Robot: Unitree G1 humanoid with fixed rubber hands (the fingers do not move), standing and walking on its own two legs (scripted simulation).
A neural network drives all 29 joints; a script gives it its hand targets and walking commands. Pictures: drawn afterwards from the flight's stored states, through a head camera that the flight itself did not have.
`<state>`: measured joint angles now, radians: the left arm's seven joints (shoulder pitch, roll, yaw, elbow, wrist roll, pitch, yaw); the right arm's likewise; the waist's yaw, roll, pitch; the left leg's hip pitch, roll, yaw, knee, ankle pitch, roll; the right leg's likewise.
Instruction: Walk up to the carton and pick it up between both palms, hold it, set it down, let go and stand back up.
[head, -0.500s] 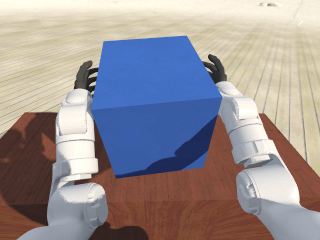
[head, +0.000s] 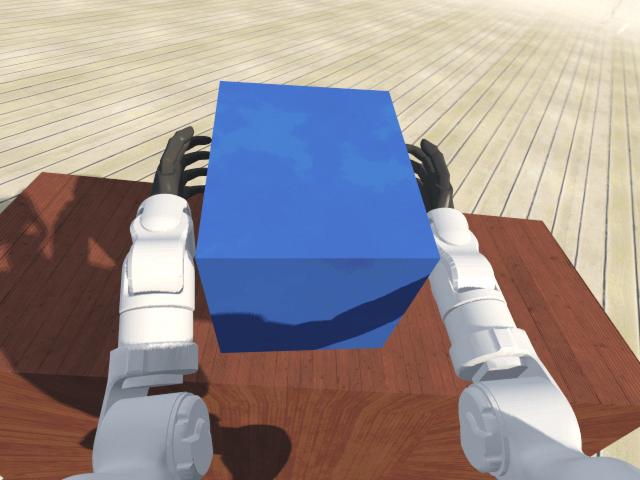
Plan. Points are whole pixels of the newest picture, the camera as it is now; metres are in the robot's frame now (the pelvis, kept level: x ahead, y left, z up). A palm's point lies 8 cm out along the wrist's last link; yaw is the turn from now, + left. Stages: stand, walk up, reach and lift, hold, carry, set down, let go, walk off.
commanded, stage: set down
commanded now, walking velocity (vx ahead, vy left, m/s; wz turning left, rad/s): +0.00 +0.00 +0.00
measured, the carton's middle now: (305, 221) +0.40 +0.02 +0.14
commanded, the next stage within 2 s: none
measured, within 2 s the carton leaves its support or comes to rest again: neither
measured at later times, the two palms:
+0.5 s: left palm (171, 206) +0.38 +0.19 +0.17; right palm (421, 213) +0.39 -0.13 +0.18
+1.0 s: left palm (183, 218) +0.40 +0.18 +0.13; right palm (412, 227) +0.41 -0.13 +0.14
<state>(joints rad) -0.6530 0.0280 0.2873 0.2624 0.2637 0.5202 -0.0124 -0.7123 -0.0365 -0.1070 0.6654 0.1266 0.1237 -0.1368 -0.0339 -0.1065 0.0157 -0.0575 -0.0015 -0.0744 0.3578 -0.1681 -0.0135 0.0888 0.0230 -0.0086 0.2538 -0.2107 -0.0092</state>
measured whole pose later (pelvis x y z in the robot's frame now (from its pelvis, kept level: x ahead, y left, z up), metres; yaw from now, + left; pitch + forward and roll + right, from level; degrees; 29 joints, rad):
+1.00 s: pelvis +0.01 +0.00 +0.00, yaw -2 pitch -1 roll +0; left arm -0.71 0.02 0.35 0.60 0.26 0.28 -0.02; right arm -0.72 0.00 -0.24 0.84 -0.05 0.00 -0.11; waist 0.05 -0.07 -0.01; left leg -0.14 0.01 -0.01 0.31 -0.15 -0.01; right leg -0.02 0.02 0.00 0.24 -0.20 -0.01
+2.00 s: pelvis +0.02 +0.01 +0.00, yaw -3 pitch +8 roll +0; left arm -0.79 0.03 0.46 0.88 0.30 0.06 -0.05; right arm -0.75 0.08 -0.55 0.92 -0.35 -0.14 -0.03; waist 0.10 -0.06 -0.05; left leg -0.30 0.01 0.05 0.29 -0.13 0.00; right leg -0.20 0.00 -0.01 0.26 -0.19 0.00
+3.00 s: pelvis +0.01 +0.01 +0.00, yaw -3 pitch +11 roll +0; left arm -0.79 0.02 0.51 0.97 0.35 -0.10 -0.05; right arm -0.73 0.10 -0.63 0.92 -0.46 -0.24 -0.01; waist 0.09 -0.06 -0.06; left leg -0.38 0.02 0.09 0.31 -0.12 0.02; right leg -0.28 -0.01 -0.04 0.28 -0.18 0.00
